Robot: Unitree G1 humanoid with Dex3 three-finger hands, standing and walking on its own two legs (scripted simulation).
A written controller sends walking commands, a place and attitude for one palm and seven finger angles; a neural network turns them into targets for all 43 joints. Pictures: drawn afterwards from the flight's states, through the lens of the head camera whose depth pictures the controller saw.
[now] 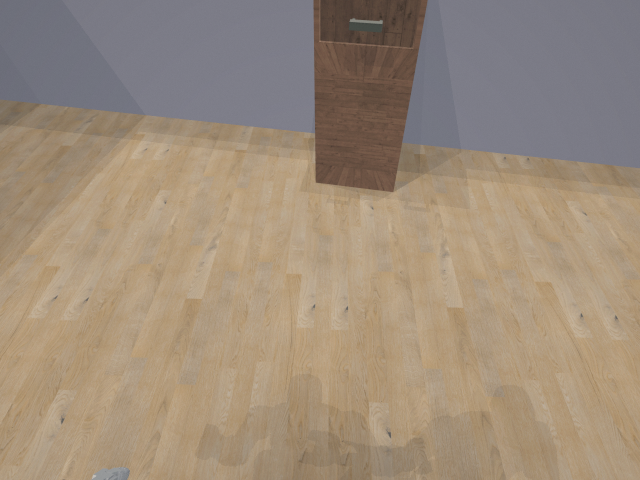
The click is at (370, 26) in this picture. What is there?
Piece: drawer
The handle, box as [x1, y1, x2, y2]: [349, 18, 382, 31]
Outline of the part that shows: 349,21 349,29 381,31 382,20 355,20 353,18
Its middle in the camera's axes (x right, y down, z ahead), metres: +0.16 -0.76 +1.36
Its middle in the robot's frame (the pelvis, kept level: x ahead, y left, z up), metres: +1.53 -0.09 +0.00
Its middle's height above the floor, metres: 0.77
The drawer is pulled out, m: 0.00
